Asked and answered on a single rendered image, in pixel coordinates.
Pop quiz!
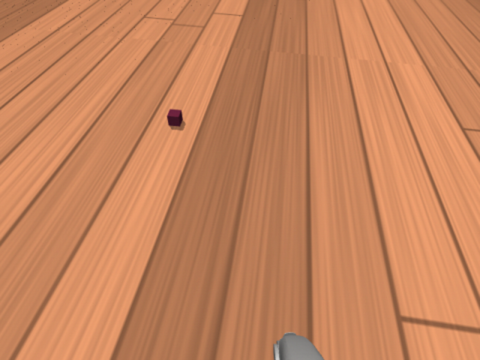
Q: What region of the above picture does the cube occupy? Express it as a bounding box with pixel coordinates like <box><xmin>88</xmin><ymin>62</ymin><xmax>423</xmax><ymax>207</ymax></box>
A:
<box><xmin>167</xmin><ymin>109</ymin><xmax>183</xmax><ymax>127</ymax></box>

